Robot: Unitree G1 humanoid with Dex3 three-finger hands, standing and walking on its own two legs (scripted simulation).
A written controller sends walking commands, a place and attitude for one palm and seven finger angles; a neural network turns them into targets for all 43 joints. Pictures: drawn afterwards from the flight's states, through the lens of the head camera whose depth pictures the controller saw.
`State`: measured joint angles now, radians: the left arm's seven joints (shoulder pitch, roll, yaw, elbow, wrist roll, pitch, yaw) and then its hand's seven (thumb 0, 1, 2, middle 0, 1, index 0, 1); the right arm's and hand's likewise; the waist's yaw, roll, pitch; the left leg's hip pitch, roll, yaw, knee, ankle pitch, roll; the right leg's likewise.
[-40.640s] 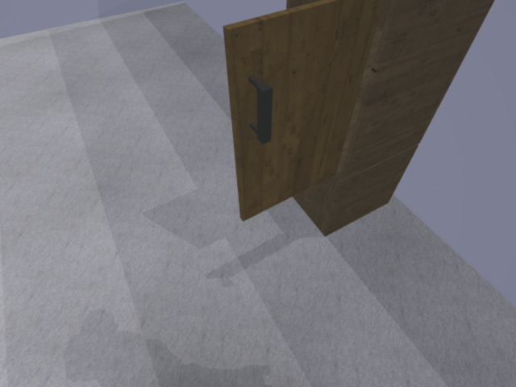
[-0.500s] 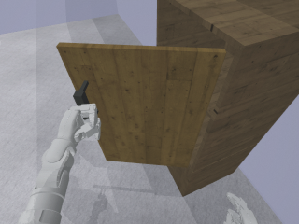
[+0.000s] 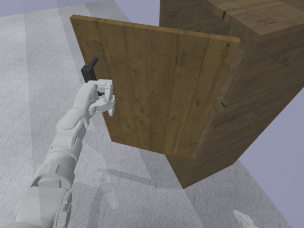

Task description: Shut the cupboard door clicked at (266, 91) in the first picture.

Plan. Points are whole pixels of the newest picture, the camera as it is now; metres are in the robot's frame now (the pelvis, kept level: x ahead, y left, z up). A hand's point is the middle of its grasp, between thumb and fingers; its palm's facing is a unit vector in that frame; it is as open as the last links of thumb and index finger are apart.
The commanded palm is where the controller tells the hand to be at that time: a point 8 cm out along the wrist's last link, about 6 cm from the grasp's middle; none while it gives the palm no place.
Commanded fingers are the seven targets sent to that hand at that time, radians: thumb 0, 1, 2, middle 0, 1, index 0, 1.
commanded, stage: push the door shut along its arc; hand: left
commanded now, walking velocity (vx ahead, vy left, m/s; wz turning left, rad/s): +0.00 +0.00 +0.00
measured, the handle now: (96, 81) +0.50 +0.16 +0.10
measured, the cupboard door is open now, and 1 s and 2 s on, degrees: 51 39 32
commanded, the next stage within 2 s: pull the fist back off the door in 0.90 s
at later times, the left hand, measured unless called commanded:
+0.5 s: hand (129, 90) +0.46 +0.06 +0.10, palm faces -0.38 -0.92 -0.03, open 3.1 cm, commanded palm +0.46 +0.11 +0.11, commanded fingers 0.00 0.90 0.90 -1.30 -1.50 -1.30 -1.50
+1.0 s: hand (142, 82) +0.49 +0.03 +0.11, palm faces -0.49 -0.87 -0.04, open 3.7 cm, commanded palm +0.51 +0.06 +0.11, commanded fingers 0.00 0.90 0.90 -1.30 -1.50 -1.30 -1.50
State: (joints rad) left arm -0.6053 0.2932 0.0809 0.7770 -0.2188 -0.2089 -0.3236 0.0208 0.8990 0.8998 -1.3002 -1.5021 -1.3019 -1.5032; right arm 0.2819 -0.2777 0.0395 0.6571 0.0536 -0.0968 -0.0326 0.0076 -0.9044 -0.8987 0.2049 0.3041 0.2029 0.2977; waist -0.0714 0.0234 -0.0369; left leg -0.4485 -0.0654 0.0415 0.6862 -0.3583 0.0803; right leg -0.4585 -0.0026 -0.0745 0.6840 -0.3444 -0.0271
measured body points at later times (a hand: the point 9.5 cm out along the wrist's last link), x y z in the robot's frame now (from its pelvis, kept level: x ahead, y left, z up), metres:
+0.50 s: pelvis +0.01 -0.01 +0.00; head +0.07 -0.02 +0.44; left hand +0.47 +0.11 +0.11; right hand +0.03 -0.28 -0.12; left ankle -0.01 +0.06 -0.72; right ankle +0.00 -0.10 -0.72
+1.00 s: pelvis +0.00 -0.02 -0.02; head +0.10 -0.03 +0.42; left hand +0.51 +0.08 +0.11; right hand +0.02 -0.30 -0.13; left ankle -0.01 +0.06 -0.72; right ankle +0.00 -0.10 -0.72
